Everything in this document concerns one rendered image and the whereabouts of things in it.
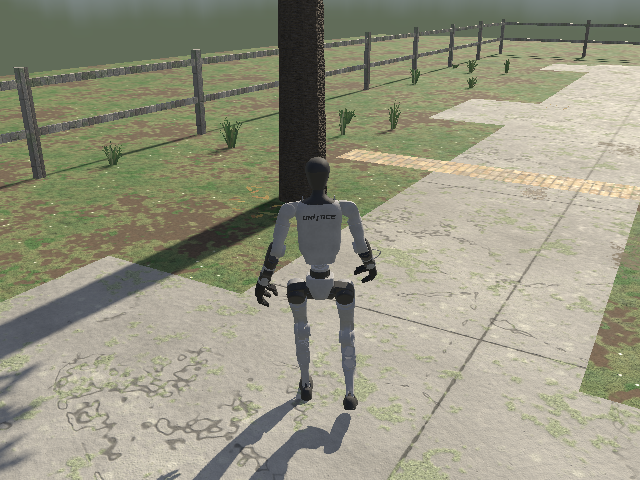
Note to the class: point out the humanoid robot head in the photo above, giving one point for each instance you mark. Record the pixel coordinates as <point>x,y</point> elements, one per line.
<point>317,171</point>

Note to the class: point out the left robot upper arm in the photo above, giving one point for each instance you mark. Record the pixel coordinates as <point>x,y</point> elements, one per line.
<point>286,212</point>

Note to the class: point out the right robot hand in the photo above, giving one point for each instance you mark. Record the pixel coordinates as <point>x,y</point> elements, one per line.
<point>371,276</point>

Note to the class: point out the left robot hand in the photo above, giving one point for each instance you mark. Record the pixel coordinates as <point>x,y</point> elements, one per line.
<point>260,291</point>

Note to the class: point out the humanoid robot torso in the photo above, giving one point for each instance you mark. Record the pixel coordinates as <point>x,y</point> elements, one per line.
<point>319,238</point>

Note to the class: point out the right robot upper arm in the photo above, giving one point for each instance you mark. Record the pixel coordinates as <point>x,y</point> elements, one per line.
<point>350,210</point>

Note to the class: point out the left robot forearm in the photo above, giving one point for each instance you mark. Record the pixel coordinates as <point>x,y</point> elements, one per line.
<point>268,268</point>

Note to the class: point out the right robot forearm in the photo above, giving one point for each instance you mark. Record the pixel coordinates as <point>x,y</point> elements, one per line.
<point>367,257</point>

